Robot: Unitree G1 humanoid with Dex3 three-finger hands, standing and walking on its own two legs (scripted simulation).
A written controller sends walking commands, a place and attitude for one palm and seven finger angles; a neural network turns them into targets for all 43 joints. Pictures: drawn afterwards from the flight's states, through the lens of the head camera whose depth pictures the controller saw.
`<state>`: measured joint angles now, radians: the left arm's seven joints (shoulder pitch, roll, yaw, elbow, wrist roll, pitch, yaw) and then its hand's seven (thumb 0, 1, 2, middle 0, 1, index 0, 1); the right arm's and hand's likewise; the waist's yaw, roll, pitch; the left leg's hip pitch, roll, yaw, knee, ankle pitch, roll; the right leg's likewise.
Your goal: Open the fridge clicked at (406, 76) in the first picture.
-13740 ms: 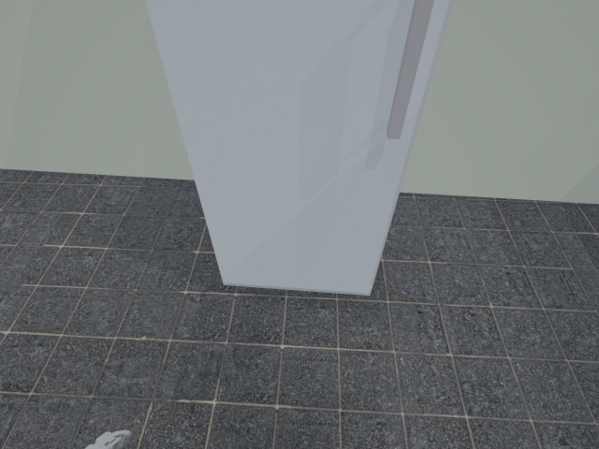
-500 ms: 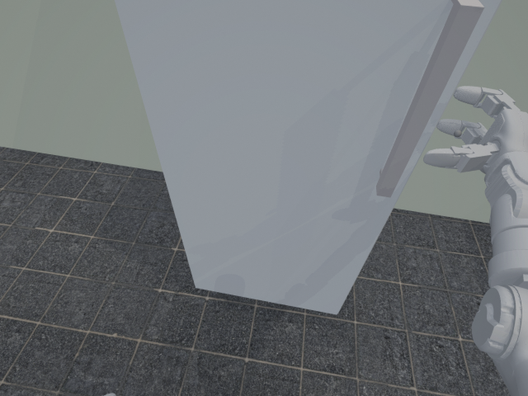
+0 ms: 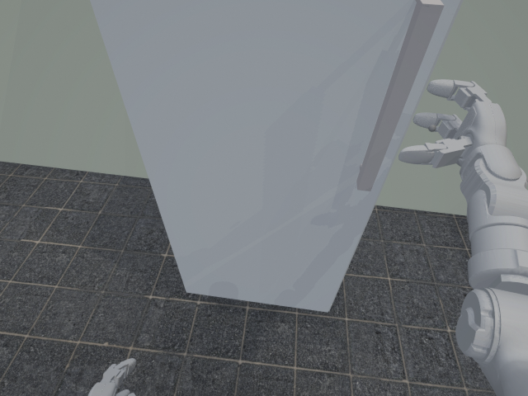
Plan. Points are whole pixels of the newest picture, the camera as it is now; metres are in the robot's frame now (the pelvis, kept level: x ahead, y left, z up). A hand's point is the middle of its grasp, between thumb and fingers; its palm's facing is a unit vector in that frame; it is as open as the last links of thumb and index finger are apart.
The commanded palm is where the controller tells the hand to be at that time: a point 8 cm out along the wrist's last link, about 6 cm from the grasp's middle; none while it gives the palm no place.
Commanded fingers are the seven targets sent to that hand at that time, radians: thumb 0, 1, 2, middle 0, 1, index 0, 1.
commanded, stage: feel for the door with the fingertips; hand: right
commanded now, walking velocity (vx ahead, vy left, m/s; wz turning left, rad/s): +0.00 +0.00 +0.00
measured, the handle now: (387, 108) +0.54 -0.14 +0.20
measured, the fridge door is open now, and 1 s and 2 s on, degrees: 0 0 0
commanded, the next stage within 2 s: slide the fingers in behind the handle in 0.78 s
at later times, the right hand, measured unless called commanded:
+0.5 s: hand (408, 125) +0.47 -0.15 +0.21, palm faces +0.09 +1.00 +0.00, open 13.9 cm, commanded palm +0.45 -0.21 +0.21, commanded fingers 0.00 0.50 -0.30 0.30 1.20 0.30 1.20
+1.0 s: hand (412, 114) +0.49 -0.16 +0.21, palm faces +0.07 +1.00 +0.00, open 13.6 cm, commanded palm +0.47 -0.21 +0.21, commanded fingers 0.00 0.50 -0.30 0.30 1.20 0.30 1.20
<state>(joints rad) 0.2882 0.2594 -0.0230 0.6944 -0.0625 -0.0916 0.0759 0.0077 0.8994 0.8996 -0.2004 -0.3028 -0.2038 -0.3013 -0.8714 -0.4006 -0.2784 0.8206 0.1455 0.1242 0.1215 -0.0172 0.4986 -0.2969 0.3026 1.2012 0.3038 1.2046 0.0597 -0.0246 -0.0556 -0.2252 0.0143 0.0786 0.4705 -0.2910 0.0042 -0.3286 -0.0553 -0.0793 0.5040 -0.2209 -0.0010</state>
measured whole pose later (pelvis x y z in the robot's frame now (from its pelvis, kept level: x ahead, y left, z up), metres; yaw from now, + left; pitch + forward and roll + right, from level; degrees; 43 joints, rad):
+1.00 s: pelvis +0.00 +0.00 +0.00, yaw +0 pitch +5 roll +1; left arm 0.40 0.28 0.00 0.76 -0.04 -0.12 0.05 0.01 0.90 0.90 -0.20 -0.30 -0.20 -0.30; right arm -1.03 -0.43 -0.29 1.04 0.11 0.04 0.09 -0.02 0.50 -0.30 0.35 1.24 0.36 1.24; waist 0.10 -0.02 -0.05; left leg -0.29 0.00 0.08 0.49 -0.30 0.01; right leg -0.39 -0.06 -0.07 0.53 -0.23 0.00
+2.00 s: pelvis +0.00 +0.01 +0.00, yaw +0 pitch +4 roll +1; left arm 0.33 0.26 -0.01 0.76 -0.04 -0.10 0.05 0.01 0.90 0.90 -0.20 -0.30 -0.20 -0.30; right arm -0.97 -0.29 -0.25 0.91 0.12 0.11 0.00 -0.02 0.50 -0.30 0.30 1.20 0.30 1.20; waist 0.08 -0.03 -0.06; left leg -0.24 0.00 0.07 0.47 -0.29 0.01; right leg -0.34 -0.06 -0.08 0.50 -0.22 0.01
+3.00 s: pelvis +0.00 +0.00 +0.00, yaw +1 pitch +4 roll +1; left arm 0.34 0.25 0.00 0.76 -0.03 -0.11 0.04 0.01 0.90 0.90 -0.20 -0.30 -0.20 -0.30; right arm -1.00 -0.28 -0.24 0.94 0.10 0.08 -0.04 -0.02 0.35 -0.36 0.31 1.22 0.32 1.23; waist 0.09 -0.03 -0.05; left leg -0.25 0.01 0.06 0.48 -0.29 0.01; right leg -0.35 -0.06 -0.08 0.51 -0.22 0.00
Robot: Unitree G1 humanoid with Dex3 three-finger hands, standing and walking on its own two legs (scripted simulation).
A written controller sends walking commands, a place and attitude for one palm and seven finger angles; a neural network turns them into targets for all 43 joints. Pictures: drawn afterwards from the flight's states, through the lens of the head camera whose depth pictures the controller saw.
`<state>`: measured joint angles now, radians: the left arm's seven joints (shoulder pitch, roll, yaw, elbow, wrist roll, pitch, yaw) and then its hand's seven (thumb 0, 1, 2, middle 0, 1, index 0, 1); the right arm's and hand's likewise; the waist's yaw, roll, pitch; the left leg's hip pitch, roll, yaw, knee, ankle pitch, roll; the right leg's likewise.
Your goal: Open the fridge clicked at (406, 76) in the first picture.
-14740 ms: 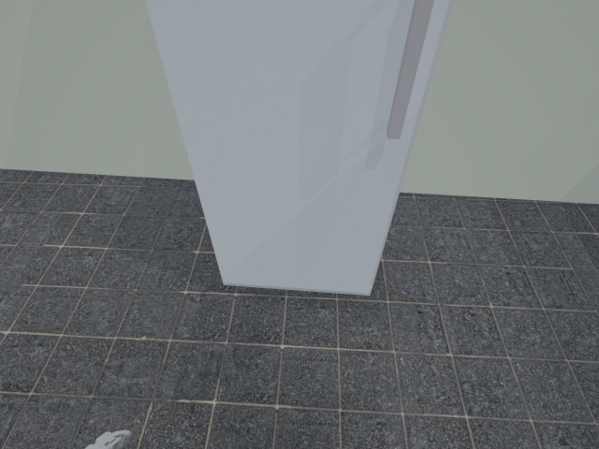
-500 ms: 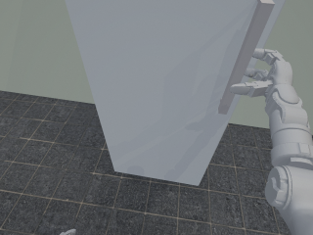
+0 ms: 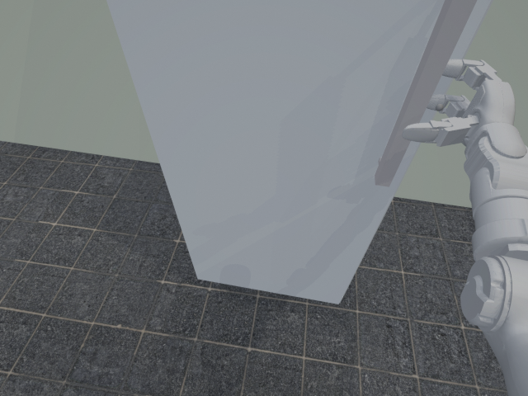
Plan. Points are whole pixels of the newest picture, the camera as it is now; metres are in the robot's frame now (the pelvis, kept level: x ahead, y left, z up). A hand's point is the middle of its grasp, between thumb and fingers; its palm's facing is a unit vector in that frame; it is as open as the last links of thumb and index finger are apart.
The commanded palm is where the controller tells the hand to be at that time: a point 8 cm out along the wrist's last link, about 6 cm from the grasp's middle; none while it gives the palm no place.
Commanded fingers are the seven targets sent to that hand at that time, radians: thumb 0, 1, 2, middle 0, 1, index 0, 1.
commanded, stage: slide the fingers in behind the handle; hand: right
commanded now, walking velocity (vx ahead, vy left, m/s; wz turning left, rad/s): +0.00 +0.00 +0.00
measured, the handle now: (412, 99) +0.53 -0.14 +0.20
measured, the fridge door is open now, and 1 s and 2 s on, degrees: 0 0 0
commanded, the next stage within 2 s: grip the handle and tug to test in 1.70 s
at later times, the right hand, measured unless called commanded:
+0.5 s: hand (425, 111) +0.48 -0.15 +0.21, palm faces +0.07 +1.00 +0.02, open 13.9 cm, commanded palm +0.46 -0.20 +0.21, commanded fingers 0.00 0.50 -0.30 0.30 1.20 0.30 1.20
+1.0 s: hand (405, 108) +0.48 -0.12 +0.22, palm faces +0.05 +1.00 +0.03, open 14.0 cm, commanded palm +0.45 -0.18 +0.21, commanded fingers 0.00 0.50 -0.30 0.30 1.20 0.30 1.20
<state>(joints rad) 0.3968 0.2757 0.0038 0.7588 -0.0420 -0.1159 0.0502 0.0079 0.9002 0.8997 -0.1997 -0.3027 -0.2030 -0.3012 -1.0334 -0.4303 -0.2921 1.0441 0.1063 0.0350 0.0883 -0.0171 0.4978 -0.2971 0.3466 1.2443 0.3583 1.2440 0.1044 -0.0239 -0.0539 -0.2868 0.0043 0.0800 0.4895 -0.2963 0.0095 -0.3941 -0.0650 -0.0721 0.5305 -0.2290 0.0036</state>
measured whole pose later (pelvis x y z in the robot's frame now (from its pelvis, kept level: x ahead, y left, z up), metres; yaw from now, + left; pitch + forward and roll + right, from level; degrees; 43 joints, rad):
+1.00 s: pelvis +0.00 +0.00 +0.00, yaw +0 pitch +4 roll +1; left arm 0.33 0.26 -0.01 0.76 -0.04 -0.10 0.05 0.01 0.90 0.90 -0.20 -0.30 -0.20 -0.30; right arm -0.97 -0.29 -0.25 0.91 0.12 0.11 0.00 -0.02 0.50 -0.30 0.30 1.20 0.30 1.20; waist 0.08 -0.03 -0.06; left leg -0.24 0.00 0.07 0.47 -0.29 0.01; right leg -0.34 -0.06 -0.08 0.50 -0.22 0.01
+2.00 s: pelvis +0.00 +0.00 +0.00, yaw +0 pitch +4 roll +1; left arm 0.34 0.25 0.00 0.76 -0.03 -0.11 0.04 0.01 0.90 0.90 -0.20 -0.30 -0.20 -0.30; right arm -1.00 -0.28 -0.24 0.94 0.10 0.08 -0.04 -0.02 0.35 -0.36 0.31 1.22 0.32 1.23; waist 0.09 -0.03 -0.05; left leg -0.25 0.01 0.06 0.48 -0.29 0.01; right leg -0.35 -0.06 -0.08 0.51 -0.22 0.00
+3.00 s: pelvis +0.01 +0.00 +0.00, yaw +1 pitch +3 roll +0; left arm 0.32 0.25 0.00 0.74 -0.04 -0.09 0.04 0.01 0.90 0.90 -0.20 -0.30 -0.20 -0.30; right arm -0.88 -0.27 -0.23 0.78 0.13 0.15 -0.04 0.00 -0.69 -0.77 0.33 1.40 0.35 1.40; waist 0.07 -0.04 -0.07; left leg -0.21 0.00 0.05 0.44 -0.29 0.01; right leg -0.30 -0.06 -0.09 0.47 -0.23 0.01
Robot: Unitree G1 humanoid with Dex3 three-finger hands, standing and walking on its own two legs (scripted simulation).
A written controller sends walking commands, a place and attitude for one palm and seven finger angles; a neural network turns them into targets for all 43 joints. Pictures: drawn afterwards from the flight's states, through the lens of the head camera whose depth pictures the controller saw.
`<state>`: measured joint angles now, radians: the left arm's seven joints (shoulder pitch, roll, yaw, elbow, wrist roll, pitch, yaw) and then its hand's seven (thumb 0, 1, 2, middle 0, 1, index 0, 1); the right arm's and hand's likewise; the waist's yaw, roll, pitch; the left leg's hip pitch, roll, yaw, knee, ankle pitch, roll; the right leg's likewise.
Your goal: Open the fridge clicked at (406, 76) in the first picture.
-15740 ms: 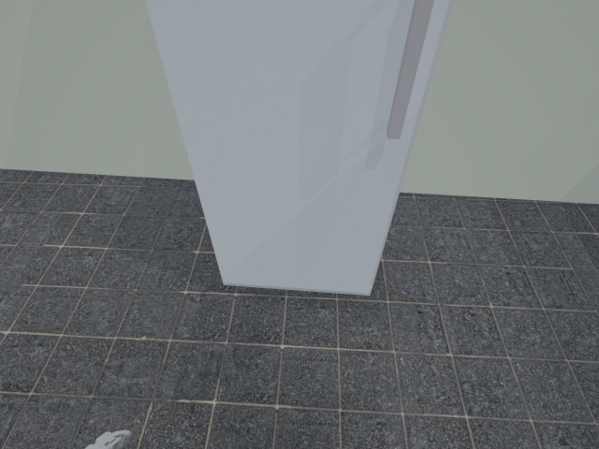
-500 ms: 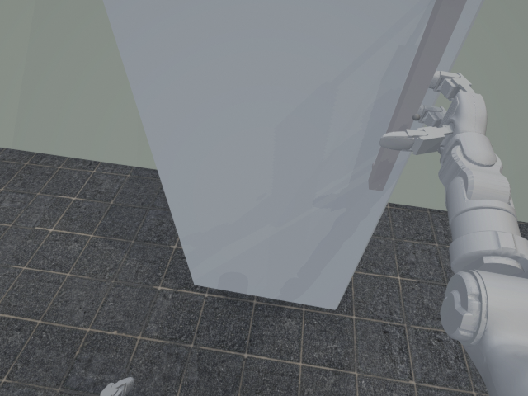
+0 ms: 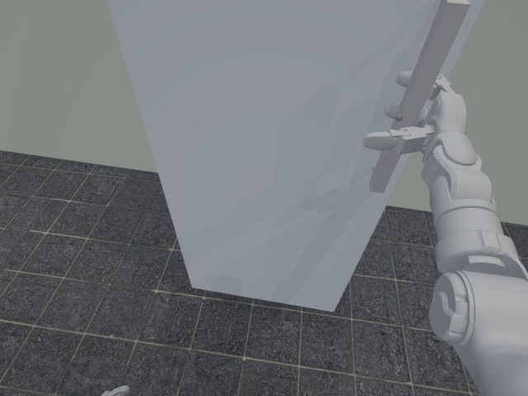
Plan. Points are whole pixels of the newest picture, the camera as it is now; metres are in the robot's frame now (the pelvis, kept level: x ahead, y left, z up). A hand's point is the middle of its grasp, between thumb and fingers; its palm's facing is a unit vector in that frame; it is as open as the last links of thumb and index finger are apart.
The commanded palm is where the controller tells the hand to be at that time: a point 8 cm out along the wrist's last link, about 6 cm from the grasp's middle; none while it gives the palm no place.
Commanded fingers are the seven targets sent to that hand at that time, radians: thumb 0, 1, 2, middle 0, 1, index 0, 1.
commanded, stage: slide the fingers in behind the handle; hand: right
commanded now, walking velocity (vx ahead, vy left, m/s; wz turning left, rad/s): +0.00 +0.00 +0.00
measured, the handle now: (404, 109) +0.53 -0.15 +0.20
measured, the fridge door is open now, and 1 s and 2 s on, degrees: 0 0 0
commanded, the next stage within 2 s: grip the handle and tug to test in 0.70 s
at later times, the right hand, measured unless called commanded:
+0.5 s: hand (397, 117) +0.48 -0.12 +0.21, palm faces +0.08 +1.00 +0.01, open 14.0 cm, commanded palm +0.45 -0.17 +0.21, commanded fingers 0.00 0.50 -0.30 0.30 1.20 0.30 1.20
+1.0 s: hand (396, 116) +0.48 -0.12 +0.21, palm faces +0.07 +1.00 +0.02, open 13.0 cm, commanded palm +0.46 -0.17 +0.21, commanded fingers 0.00 -0.01 -0.52 0.35 1.27 0.35 1.27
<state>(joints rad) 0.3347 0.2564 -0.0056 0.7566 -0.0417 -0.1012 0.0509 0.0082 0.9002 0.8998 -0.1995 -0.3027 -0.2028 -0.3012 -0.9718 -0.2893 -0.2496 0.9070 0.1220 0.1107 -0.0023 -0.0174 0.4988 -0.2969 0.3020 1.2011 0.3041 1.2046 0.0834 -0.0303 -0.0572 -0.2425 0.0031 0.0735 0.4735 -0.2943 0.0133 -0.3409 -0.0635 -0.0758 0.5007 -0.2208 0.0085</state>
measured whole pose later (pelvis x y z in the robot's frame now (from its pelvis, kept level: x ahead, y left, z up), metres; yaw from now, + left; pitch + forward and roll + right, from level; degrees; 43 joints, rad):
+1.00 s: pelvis +0.00 -0.01 +0.00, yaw +0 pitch +4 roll +1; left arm 0.34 0.25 0.00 0.76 -0.03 -0.11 0.04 0.01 0.90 0.90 -0.20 -0.30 -0.20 -0.30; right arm -1.00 -0.28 -0.24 0.94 0.10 0.08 -0.04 -0.02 0.35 -0.36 0.31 1.22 0.32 1.23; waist 0.09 -0.03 -0.05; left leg -0.25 0.01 0.06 0.48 -0.29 0.01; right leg -0.35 -0.06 -0.08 0.51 -0.22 0.00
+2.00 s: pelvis +0.01 +0.00 +0.00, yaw +1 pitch +3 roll +0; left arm 0.32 0.25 0.00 0.74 -0.04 -0.09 0.04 0.01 0.90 0.90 -0.20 -0.30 -0.20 -0.30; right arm -0.88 -0.27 -0.23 0.78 0.13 0.15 -0.04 0.00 -0.69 -0.77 0.33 1.40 0.35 1.40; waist 0.07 -0.04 -0.07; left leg -0.21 0.00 0.05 0.44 -0.29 0.01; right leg -0.30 -0.06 -0.09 0.47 -0.23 0.01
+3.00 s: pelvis -0.01 +0.01 +0.00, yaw +1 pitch -1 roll -1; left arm 0.11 0.19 -0.05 0.55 0.01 0.06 0.06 0.01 0.90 0.90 -0.20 -0.30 -0.20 -0.30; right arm -0.15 -0.20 0.03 -0.26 0.08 0.09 -0.10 -0.07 -0.63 -0.69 0.37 1.36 0.13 1.21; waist 0.02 -0.04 0.03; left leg -0.22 0.02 0.04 0.55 -0.32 0.01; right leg -0.26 -0.04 -0.07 0.48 -0.20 0.02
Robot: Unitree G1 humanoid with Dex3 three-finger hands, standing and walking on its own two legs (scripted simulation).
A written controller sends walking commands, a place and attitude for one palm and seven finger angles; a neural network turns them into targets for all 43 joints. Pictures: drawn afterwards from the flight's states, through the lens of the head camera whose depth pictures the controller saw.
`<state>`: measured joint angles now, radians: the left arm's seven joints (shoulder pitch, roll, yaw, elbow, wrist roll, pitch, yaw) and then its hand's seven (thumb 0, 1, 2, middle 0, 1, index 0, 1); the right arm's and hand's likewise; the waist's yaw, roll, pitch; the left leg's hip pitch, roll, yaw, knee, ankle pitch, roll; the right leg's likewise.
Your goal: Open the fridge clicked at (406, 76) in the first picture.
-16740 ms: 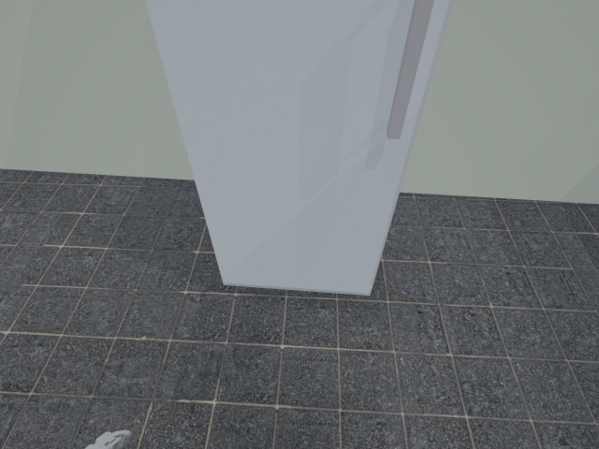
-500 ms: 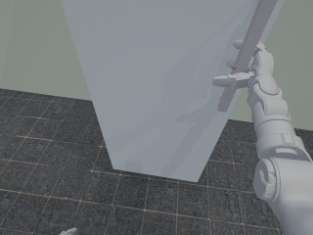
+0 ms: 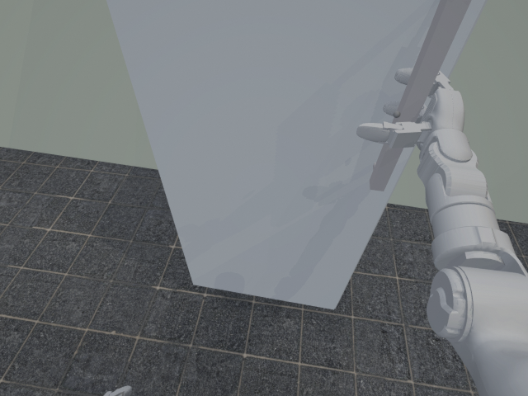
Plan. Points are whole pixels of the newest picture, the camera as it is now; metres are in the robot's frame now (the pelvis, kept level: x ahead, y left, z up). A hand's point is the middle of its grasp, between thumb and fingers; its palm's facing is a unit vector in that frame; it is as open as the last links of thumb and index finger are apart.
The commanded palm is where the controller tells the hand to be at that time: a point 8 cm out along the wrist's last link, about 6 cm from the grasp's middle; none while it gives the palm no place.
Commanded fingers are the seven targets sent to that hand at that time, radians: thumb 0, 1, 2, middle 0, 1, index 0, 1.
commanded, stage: grip the handle and tug to test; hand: right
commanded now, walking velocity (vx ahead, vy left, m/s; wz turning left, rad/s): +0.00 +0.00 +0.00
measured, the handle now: (405, 106) +0.53 -0.14 +0.20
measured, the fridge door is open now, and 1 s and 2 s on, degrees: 0 0 20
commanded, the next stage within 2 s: pull the door a little, standing still in 1.22 s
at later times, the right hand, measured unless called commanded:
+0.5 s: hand (398, 114) +0.48 -0.12 +0.21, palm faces +0.08 +1.00 +0.01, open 5.8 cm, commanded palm +0.46 -0.17 +0.21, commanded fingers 0.00 -0.90 -0.90 0.45 1.40 0.45 1.40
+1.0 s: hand (397, 115) +0.48 -0.12 +0.21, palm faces +0.08 +1.00 +0.01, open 5.9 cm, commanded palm +0.44 -0.17 +0.21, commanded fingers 0.00 -0.90 -0.90 0.45 1.40 0.45 1.40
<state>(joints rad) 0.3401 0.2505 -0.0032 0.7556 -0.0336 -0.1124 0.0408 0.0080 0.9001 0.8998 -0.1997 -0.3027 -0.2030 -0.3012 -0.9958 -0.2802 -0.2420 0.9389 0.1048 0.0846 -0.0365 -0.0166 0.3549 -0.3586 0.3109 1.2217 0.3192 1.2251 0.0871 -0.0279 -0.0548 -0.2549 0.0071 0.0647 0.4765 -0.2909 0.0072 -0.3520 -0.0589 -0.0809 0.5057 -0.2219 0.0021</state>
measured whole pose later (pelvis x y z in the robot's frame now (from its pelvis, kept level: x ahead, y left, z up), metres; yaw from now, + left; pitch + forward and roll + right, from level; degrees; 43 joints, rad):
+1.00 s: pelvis +0.01 +0.00 +0.00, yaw +1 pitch +3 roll +0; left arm 0.32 0.25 0.00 0.74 -0.04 -0.09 0.04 0.01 0.90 0.90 -0.20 -0.30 -0.20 -0.30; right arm -0.88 -0.27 -0.23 0.78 0.13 0.15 -0.04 0.00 -0.69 -0.77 0.33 1.40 0.35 1.40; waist 0.07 -0.04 -0.07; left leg -0.21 0.00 0.05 0.44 -0.29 0.01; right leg -0.30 -0.06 -0.09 0.47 -0.23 0.01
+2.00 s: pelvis -0.01 +0.01 +0.00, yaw +1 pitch -1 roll -1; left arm 0.11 0.19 -0.05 0.55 0.01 0.06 0.06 0.01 0.90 0.90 -0.20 -0.30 -0.20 -0.30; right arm -0.15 -0.20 0.03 -0.26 0.08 0.09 -0.10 -0.07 -0.63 -0.69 0.37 1.36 0.13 1.21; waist 0.02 -0.04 0.03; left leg -0.22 0.02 0.04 0.55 -0.32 0.01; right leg -0.26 -0.04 -0.07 0.48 -0.20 0.02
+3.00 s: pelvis -0.09 +0.37 -0.02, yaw -43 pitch -2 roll +1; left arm 0.08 0.18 0.00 0.59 0.01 -0.08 0.00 0.01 0.90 0.90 -0.20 -0.30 -0.20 -0.30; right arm -0.17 -0.17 0.24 -0.43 -0.01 0.00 -0.01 -0.09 -0.65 -0.86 0.34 1.19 0.01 1.01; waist 0.03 -0.05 0.18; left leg -0.43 0.00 -0.02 0.87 -0.38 -0.03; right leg -0.38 -0.10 0.06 0.63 -0.22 0.08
